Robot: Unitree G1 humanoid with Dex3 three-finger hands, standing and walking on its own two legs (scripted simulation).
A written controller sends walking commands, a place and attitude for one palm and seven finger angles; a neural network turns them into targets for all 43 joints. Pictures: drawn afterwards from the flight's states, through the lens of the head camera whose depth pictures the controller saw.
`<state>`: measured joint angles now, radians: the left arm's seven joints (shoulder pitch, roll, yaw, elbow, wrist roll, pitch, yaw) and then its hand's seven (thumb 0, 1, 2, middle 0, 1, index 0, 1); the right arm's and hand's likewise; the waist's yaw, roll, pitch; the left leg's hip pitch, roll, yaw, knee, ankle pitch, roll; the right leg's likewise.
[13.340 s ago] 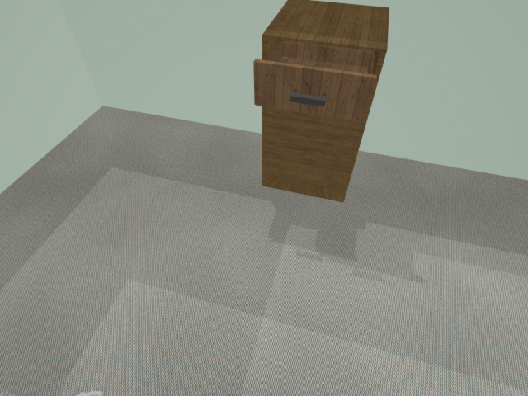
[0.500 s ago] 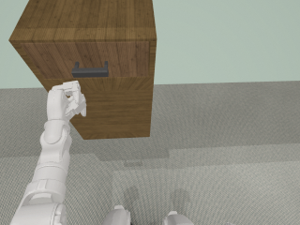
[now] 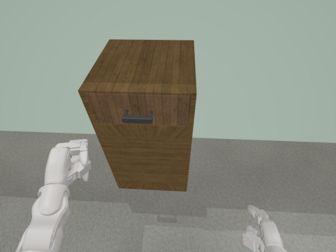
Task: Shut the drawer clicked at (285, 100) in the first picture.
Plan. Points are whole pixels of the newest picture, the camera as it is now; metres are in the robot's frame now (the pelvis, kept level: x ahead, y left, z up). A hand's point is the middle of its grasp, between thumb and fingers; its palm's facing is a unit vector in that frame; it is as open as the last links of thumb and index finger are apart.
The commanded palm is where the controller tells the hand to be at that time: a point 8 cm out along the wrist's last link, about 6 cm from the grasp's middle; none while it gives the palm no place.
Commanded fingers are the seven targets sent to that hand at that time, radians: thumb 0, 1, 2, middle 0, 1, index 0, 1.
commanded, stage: draw the hand back to the body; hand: left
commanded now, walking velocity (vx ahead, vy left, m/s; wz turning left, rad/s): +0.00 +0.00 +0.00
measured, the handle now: (138, 115) +0.61 +0.17 -0.07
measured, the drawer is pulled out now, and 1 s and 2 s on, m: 0.00 0.00 0.00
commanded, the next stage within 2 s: step back with the hand held close in 0.56 s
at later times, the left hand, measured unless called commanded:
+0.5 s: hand (21, 195) +0.17 +0.25 +0.17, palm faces +0.42 -0.82 -0.39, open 3.2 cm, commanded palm +0.12 +0.29 +0.18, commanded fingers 0.00 0.90 0.90 -1.40 -1.60 -1.40 -1.60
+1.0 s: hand (29, 194) +0.17 +0.25 +0.16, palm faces +0.30 -0.82 -0.48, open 3.2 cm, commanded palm +0.11 +0.29 +0.18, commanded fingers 0.00 0.90 0.90 -1.40 -1.60 -1.40 -1.60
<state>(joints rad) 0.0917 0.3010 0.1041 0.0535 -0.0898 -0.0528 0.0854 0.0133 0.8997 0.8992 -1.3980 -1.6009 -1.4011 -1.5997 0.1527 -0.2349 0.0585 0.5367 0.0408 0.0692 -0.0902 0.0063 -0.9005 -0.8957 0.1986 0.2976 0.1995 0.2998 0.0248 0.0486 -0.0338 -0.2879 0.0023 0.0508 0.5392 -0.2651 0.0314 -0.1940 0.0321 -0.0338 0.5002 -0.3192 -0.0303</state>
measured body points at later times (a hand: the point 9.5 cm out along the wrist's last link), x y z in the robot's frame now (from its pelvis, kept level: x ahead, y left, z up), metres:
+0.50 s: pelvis +0.00 +0.01 +0.01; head -0.03 -0.02 +0.46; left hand +0.14 +0.29 +0.19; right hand +0.19 -0.21 -0.07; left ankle +0.01 +0.10 -0.73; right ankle -0.03 -0.10 -0.73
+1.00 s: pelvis -0.02 +0.02 +0.01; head +0.00 +0.00 +0.46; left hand +0.15 +0.29 +0.19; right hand +0.15 -0.23 -0.08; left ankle +0.01 +0.10 -0.73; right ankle -0.03 -0.10 -0.73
